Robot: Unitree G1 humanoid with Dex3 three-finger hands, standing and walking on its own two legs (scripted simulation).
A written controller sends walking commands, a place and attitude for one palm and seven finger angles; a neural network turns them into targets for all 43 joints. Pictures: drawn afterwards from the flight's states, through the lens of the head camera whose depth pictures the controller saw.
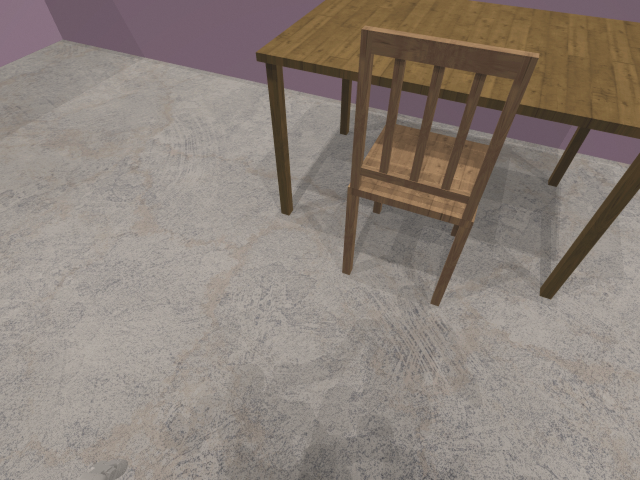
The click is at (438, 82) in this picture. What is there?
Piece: chair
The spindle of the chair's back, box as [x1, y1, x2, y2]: [409, 65, 444, 181]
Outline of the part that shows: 434,65 409,179 414,181 417,181 444,71 444,67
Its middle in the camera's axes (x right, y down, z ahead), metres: +0.27 -0.28 +0.99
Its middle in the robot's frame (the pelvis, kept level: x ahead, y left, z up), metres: +0.93 -0.22 -0.07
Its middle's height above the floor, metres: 0.70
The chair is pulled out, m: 0.00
